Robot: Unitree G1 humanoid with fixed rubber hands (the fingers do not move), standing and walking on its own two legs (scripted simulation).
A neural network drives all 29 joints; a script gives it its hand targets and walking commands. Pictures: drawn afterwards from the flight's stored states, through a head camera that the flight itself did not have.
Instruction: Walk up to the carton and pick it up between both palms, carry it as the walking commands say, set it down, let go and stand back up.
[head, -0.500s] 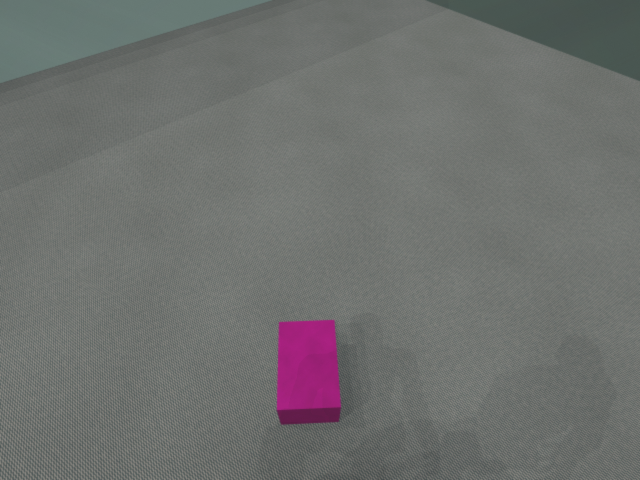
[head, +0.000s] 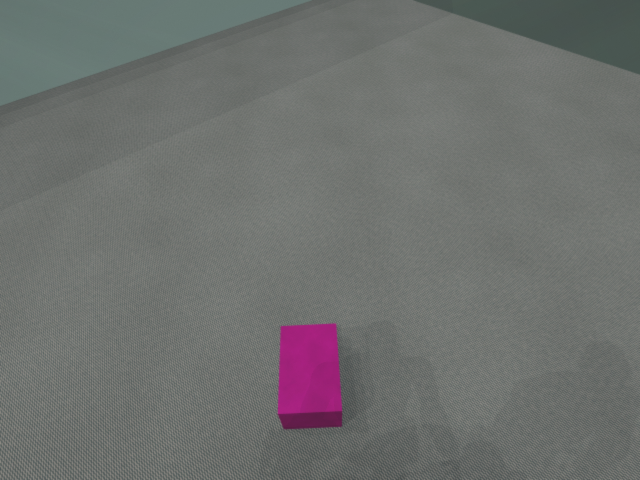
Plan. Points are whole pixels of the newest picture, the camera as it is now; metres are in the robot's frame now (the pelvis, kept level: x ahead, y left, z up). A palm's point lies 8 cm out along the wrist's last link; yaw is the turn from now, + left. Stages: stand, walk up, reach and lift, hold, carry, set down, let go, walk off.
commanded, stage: walk up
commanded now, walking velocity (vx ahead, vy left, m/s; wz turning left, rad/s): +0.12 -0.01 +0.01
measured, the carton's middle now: (310, 375) +0.50 +0.08 -0.68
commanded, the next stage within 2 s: none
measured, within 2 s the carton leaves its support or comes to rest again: neither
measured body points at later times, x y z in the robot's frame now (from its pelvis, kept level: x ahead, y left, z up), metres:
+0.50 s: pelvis +0.04 -0.01 +0.02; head +0.06 -0.02 +0.47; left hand +0.00 +0.20 -0.14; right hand +0.06 -0.23 -0.15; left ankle +0.04 +0.12 -0.73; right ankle -0.03 -0.10 -0.73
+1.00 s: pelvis +0.04 -0.04 +0.02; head +0.06 -0.05 +0.47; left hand -0.01 +0.19 -0.14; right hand +0.04 -0.26 -0.15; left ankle +0.04 +0.12 -0.73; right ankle -0.03 -0.10 -0.73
